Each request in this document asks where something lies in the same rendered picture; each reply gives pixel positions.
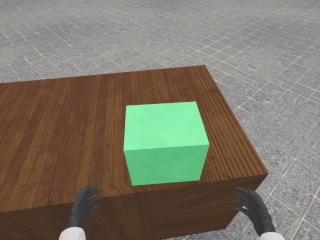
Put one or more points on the robot left hand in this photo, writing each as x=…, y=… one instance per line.
x=80, y=209

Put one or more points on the carton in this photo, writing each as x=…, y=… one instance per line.
x=164, y=143

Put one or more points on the left robot forearm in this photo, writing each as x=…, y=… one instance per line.
x=73, y=233

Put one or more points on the pedestal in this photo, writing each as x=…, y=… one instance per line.
x=60, y=135

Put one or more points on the robot right hand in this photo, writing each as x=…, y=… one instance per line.
x=256, y=210

